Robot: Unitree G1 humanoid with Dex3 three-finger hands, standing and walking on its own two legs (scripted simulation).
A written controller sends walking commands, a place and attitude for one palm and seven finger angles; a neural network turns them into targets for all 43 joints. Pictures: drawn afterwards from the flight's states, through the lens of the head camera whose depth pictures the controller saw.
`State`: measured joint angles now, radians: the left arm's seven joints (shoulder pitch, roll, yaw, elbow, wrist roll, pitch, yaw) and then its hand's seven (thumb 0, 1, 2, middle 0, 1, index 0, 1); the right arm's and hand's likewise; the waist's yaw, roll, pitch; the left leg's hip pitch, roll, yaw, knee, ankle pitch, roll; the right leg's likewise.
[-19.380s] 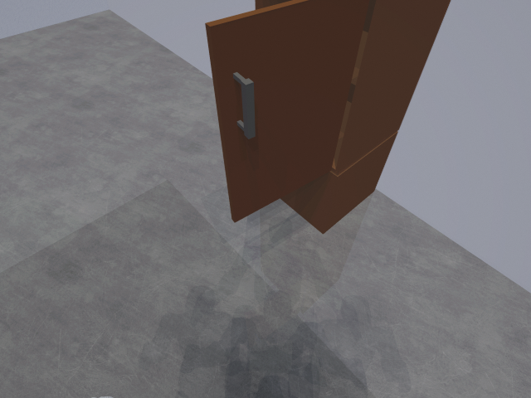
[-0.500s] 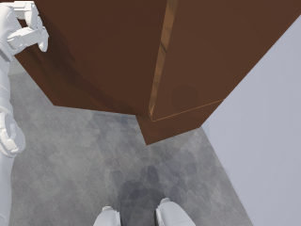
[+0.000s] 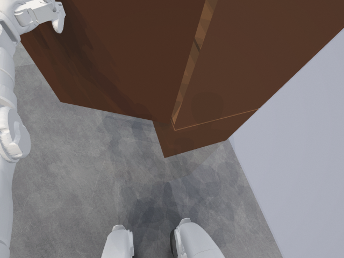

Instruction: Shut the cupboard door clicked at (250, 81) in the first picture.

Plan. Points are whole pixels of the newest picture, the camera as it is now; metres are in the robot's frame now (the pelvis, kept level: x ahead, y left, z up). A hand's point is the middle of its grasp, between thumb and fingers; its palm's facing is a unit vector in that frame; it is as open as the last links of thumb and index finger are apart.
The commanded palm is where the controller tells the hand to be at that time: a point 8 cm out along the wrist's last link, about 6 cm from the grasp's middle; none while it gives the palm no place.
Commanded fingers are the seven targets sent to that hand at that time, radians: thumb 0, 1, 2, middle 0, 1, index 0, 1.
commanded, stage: pull the fist back off the door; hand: left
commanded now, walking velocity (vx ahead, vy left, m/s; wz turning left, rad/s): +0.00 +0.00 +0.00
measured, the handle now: out of the picture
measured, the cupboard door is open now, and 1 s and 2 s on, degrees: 62 57 57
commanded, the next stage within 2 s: draw the hand back to the body in 0.84 s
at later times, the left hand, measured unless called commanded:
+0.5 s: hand (64, 4) +0.58 +0.13 +0.16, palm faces +0.10 -1.00 +0.01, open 3.1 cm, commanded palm +0.53 +0.18 +0.16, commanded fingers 0.00 0.90 0.90 -1.30 -1.50 -1.30 -1.50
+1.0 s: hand (58, 34) +0.51 +0.14 +0.16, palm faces +0.07 -1.00 +0.00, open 3.1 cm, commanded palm +0.47 +0.19 +0.16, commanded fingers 0.00 0.90 0.90 -1.30 -1.50 -1.30 -1.50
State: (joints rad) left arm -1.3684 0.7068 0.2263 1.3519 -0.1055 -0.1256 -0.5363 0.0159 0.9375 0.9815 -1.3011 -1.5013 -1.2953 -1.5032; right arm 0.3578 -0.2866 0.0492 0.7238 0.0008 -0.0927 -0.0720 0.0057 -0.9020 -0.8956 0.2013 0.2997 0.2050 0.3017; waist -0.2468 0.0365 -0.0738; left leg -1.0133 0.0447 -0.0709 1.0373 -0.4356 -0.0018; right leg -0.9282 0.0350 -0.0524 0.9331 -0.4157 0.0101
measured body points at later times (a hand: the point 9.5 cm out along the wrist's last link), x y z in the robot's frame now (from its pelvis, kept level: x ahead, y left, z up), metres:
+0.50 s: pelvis +0.02 -0.01 +0.03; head +0.13 -0.01 +0.46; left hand +0.57 +0.19 +0.17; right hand -0.06 -0.24 -0.08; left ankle +0.02 +0.11 -0.67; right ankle +0.01 -0.13 -0.67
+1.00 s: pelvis +0.03 -0.01 +0.04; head +0.09 -0.01 +0.48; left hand +0.50 +0.20 +0.16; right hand +0.11 -0.26 -0.08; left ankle +0.02 +0.11 -0.67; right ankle +0.01 -0.13 -0.67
